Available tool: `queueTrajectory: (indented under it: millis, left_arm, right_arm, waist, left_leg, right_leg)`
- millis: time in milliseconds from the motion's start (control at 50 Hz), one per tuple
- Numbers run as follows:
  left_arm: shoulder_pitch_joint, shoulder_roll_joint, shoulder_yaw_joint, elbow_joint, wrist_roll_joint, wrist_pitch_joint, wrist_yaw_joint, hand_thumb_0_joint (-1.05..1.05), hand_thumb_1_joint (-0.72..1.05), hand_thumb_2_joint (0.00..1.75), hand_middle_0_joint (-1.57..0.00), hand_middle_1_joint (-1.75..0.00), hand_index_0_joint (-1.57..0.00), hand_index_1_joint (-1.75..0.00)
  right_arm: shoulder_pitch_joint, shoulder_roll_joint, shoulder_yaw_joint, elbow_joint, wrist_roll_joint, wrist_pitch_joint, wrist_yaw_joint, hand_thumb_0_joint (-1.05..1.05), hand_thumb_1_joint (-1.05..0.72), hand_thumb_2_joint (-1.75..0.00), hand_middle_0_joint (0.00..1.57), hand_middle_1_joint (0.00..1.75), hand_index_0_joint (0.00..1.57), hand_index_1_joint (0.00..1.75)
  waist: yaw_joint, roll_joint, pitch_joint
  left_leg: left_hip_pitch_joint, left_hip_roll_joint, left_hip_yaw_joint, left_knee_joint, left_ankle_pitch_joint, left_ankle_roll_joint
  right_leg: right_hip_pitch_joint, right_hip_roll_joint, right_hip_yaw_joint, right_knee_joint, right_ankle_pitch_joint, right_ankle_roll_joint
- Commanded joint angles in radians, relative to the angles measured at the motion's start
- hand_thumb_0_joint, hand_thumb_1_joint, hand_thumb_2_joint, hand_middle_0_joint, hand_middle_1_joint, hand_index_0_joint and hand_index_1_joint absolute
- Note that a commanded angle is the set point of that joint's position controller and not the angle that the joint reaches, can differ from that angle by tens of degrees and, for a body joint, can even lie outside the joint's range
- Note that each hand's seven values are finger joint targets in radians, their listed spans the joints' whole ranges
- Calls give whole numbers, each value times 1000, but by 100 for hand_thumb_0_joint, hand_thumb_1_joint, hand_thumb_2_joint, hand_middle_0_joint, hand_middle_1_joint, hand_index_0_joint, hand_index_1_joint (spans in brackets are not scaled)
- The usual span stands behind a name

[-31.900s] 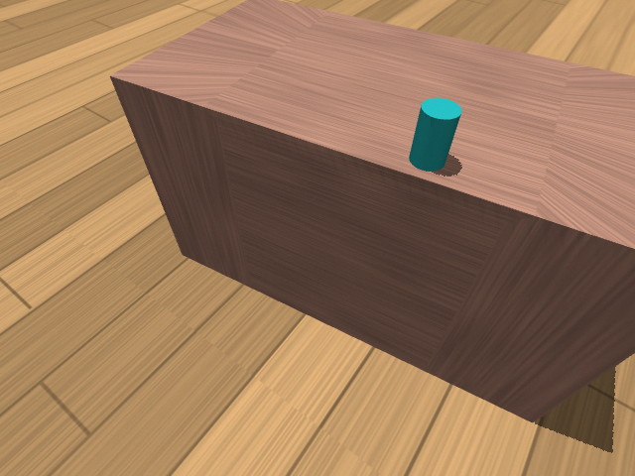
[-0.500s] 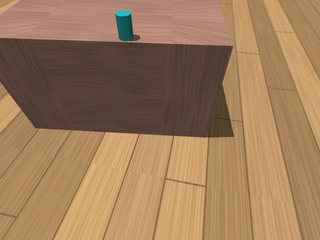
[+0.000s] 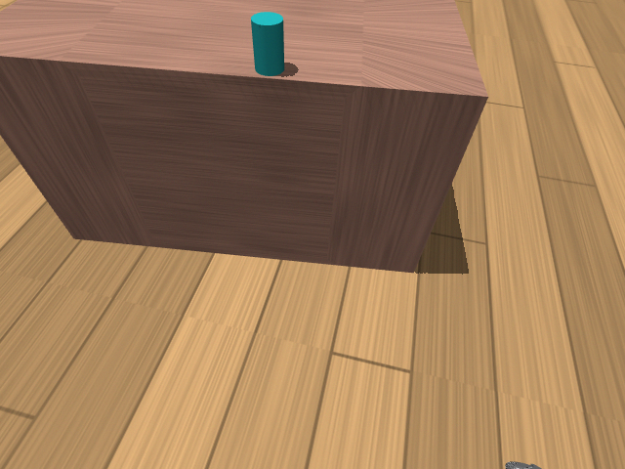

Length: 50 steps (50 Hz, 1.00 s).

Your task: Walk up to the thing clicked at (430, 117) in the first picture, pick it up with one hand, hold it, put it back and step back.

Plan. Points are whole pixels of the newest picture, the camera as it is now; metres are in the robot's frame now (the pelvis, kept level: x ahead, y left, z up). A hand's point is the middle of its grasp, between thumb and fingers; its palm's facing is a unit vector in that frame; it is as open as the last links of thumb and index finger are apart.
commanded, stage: step back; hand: left
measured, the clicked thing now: (268, 44) +1.00 +0.12 +0.04
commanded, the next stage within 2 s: stand in 0.14 s
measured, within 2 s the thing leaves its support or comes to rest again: neither
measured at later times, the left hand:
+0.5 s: hand out of the picture +0.09 +0.24 -0.14, palm faces -0.02 -0.94 -0.33, open 7.4 cm
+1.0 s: hand out of the picture +0.05 +0.25 -0.14, palm faces -0.04 -0.94 -0.34, open 7.4 cm
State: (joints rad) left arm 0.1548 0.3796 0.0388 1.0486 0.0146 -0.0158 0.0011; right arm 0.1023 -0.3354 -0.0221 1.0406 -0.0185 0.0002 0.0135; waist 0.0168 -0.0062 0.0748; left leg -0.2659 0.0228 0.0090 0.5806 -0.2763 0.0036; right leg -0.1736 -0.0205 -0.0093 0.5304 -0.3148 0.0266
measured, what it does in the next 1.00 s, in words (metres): stands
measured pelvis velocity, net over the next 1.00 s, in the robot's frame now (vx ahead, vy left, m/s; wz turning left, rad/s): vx -0.02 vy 0.00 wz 0.00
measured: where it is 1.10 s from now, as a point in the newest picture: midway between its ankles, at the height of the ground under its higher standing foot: outside the picture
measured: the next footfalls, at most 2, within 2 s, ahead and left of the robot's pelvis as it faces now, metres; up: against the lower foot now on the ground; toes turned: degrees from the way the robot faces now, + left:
none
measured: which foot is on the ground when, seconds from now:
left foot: down 0.00-1.00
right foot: down 0.00-1.00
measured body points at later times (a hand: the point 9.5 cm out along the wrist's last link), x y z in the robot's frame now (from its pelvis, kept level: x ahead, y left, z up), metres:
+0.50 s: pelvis +0.00 +0.00 +0.02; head +0.00 +0.00 +0.46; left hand +0.09 +0.29 -0.12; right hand +0.09 -0.30 -0.11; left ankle +0.02 +0.12 -0.73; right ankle -0.02 -0.14 -0.73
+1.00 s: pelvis -0.02 +0.00 +0.02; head -0.01 +0.00 +0.47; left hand +0.05 +0.30 -0.12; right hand +0.05 -0.30 -0.12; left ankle +0.02 +0.12 -0.73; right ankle -0.02 -0.14 -0.73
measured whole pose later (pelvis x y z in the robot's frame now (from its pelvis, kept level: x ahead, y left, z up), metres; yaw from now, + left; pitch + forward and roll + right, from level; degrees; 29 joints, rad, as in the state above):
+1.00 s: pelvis -0.02 +0.00 +0.02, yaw +0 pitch -3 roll +0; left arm 0.13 0.35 0.00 1.14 0.01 -0.01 -0.01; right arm 0.11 -0.35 0.00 1.15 -0.01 -0.01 0.02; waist -0.01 0.00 0.05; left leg -0.17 0.01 0.02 0.33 -0.12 0.00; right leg -0.10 -0.03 -0.01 0.33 -0.19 0.03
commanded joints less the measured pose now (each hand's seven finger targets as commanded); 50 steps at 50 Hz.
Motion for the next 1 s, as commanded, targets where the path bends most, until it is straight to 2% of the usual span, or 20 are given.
queueTrajectory:
  millis: [0, 80, 100, 120, 140, 220, 240, 300, 340, 440, 500, 540, 580, 660, 700, 720, 760, 840, 940, 980]
  left_arm:
    - [-50, 202, 30, -52, -7, -28, 12, 0, 90, 90, -20, -30, -20, -30]
    - [-61, 202, 30, -32, -6, -28, 15, 0, 90, 90, -20, -30, -20, -30]
    - [-71, 202, 30, -30, -6, -27, 15, 0, 90, 90, -20, -30, -20, -30]
    - [-65, 176, 14, -12, -15, -27, 13, 0, 90, 90, -20, -30, -20, -30]
    - [-66, 178, 14, -10, -15, -27, 13, 0, 90, 90, -20, -30, -20, -30]
    - [-102, 182, 10, -5, -10, -24, 14, 0, 90, 90, -20, -30, -20, -30]
    - [-112, 184, 10, -2, -11, -22, 13, 0, 90, 90, -20, -30, -20, -30]
    - [-106, 181, 7, 7, -9, -25, 10, 0, 90, 90, -20, -30, -20, -30]
    - [-119, 183, 8, 12, -7, -25, 9, 0, 90, 90, -20, -30, -20, -30]
    - [-116, 181, 8, 21, -6, -24, 7, 0, 90, 90, -20, -30, -20, -30]
    - [-115, 182, 7, 26, -3, -19, 4, 0, 90, 90, -20, -30, -20, -30]
    - [-107, 179, 6, 32, -3, -16, 1, 0, 90, 90, -20, -30, -20, -30]
    - [-103, 185, 6, 32, -2, -18, -1, 0, 90, 90, -20, -30, -20, -30]
    - [-111, 189, 4, 28, -3, -26, 1, 0, 90, 90, -20, -30, -20, -30]
    - [-93, 184, 2, 32, -5, -25, 1, 0, 90, 90, -20, -30, -20, -30]
    - [-107, 193, 3, 30, -5, -24, 1, 0, 90, 90, -20, -30, -20, -30]
    - [-91, 187, 3, 33, -4, -21, 0, 0, 90, 90, -20, -30, -20, -30]
    - [-77, 188, 2, 37, -5, -18, -2, 0, 90, 90, -20, -30, -20, -30]
    - [-65, 183, -3, 34, -3, -18, -2, 0, 90, 90, -20, -30, -20, -30]
    - [-61, 186, -2, 35, -3, -17, -2, 0, 90, 90, -20, -30, -20, -30]
  right_arm:
    - [-78, -238, -53, -43, 0, -36, -22, 0, -90, -90, 20, 30, 20, 30]
    - [-81, -225, -51, -25, 9, -36, -24, 0, -90, -90, 20, 30, 20, 30]
    - [-88, -220, -50, -21, 9, -34, -24, 0, -90, -90, 20, 30, 20, 30]
    - [-72, -227, -41, -15, 13, -39, -21, 0, -90, -90, 20, 30, 20, 30]
    - [-73, -231, -43, -11, 14, -41, -20, 0, -90, -90, 20, 30, 20, 30]
    - [-101, -218, -39, -6, 14, -37, -18, 0, -90, -90, 20, 30, 20, 30]
    - [-100, -216, -35, -2, 13, -36, -17, 0, -90, -90, 20, 30, 20, 30]
    - [-126, -211, -34, 2, 14, -37, -14, 0, -90, -90, 20, 30, 20, 30]
    - [-118, -214, -32, 10, 14, -38, -13, 0, -90, -90, 20, 30, 20, 30]
    - [-120, -219, -31, 21, 14, -40, -13, 0, -90, -90, 20, 30, 20, 30]
    - [-114, -223, -31, 27, 11, -38, -14, 0, -90, -90, 20, 30, 20, 30]
    - [-112, -234, -32, 32, 10, -36, -12, 0, -90, -90, 20, 30, 20, 30]
    - [-102, -227, -31, 33, 9, -35, -10, 0, -90, -90, 20, 30, 20, 30]
    - [-81, -222, -28, 41, 9, -37, -8, 0, -90, -90, 20, 30, 20, 30]
    - [-82, -231, -28, 45, 8, -37, -9, 0, -90, -90, 20, 30, 20, 30]
    - [-65, -222, -25, 47, 7, -36, -10, 0, -90, -90, 20, 30, 20, 30]
    - [-67, -228, -25, 48, 8, -36, -10, 0, -90, -90, 20, 30, 20, 30]
    - [-52, -229, -23, 51, 9, -33, -9, 0, -90, -90, 20, 30, 20, 30]
    - [-50, -235, -22, 49, 9, -32, -9, 0, -90, -90, 20, 30, 20, 30]
    - [-47, -233, -19, 50, 9, -31, -9, 0, -90, -90, 20, 30, 20, 30]
  waist:
    - [-1, 65, -127]
    - [-5, 25, -170]
    - [-6, 23, -162]
    - [-12, 14, -152]
    - [-13, 4, -157]
    - [-17, 1, -149]
    - [-18, 6, -131]
    - [-8, 7, -137]
    - [-14, 14, -118]
    - [-10, 18, -127]
    - [-12, 27, -94]
    - [-11, 37, -60]
    - [-14, 10, -67]
    - [-23, -3, -101]
    - [-17, 9, -100]
    - [-28, 3, -91]
    - [-20, 6, -84]
    - [-22, 9, -63]
    - [-21, 15, -68]
    - [-22, 21, -50]
  left_leg:
    - [82, 121, -118, -161, 276, 46]
    - [146, 116, -79, -134, 436, 48]
    - [138, 112, -72, -138, 427, 42]
    - [166, 121, -109, -169, 490, 45]
    - [195, 125, -106, -171, 515, 41]
    - [221, 118, -92, -203, 456, 29]
    - [189, 115, -93, -226, 406, 24]
    - [206, 115, -92, -245, 384, 19]
    - [173, 112, -91, -268, 327, 14]
    - [186, 115, -90, -286, 305, 12]
    - [158, 109, -94, -314, 185, 8]
    - [119, 112, -114, -350, 46, 8]
    - [132, 107, -110, -344, 47, 7]
    - [158, 107, -101, -310, 163, 11]
    - [166, 109, -101, -304, 147, 15]
    - [145, 109, -103, -314, 145, 12]
    - [142, 109, -106, -318, 128, 13]
    - [111, 109, -118, -337, 48, 12]
    - [110, 111, -122, -331, 47, 16]
    - [93, 108, -128, -342, -2, 12]
  right_leg:
    - [41, -79, 67, -84, 269, -68]
    - [74, -88, 63, -95, 365, -63]
    - [78, -91, 65, -98, 371, -62]
    - [78, -95, 76, -122, 413, -43]
    - [77, -97, 72, -131, 424, -36]
    - [80, -103, 72, -185, 393, -33]
    - [88, -102, 74, -196, 343, -31]
    - [98, -109, 76, -224, 338, -32]
    - [103, -108, 79, -242, 295, -28]
    - [108, -112, 79, -256, 265, -32]
    - [77, -109, 83, -270, 186, -35]
    - [59, -99, 79, -274, 119, -35]
    - [37, -102, 86, -279, 100, -39]
    - [54, -113, 93, -285, 158, -36]
    - [44, -114, 97, -289, 155, -36]
    - [54, -113, 95, -283, 151, -38]
    - [46, -109, 90, -278, 142, -37]
    - [35, -102, 87, -275, 95, -40]
    - [31, -105, 88, -274, 96, -41]
    - [15, -99, 83, -273, 65, -39]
